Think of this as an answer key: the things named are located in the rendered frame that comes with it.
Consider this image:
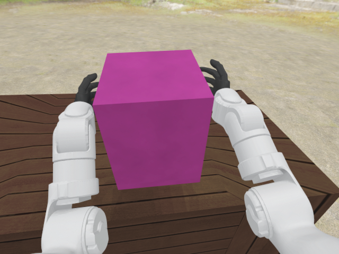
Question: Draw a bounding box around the pedestal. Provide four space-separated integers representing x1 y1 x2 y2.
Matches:
0 90 339 254

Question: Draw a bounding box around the right robot forearm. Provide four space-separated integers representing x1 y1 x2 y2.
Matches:
212 88 314 220

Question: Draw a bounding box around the left robot forearm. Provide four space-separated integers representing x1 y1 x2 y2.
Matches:
41 102 99 249

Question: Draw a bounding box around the left robot upper arm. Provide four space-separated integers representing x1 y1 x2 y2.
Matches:
32 206 109 254

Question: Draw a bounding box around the right robot hand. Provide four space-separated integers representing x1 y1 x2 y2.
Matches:
200 59 230 96

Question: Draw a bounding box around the carton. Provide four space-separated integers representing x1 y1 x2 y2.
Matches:
92 50 214 190

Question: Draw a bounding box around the right robot upper arm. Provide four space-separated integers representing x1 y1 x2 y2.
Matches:
244 179 339 254

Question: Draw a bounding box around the left robot hand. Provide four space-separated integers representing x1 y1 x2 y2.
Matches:
74 73 99 115

